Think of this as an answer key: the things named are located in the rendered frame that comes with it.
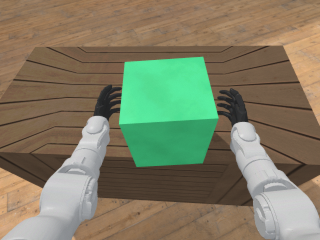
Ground left robot forearm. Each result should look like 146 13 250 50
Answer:
39 116 110 212

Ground pedestal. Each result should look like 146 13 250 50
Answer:
0 45 320 207

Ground robot right upper arm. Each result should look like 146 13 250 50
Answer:
253 189 320 240

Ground carton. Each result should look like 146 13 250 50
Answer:
119 57 219 167

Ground right robot hand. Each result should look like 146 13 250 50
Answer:
217 88 249 127

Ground left robot hand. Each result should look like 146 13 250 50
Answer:
93 84 122 122

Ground robot left upper arm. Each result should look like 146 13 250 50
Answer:
1 172 98 240

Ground right robot forearm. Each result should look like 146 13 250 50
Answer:
230 122 320 226

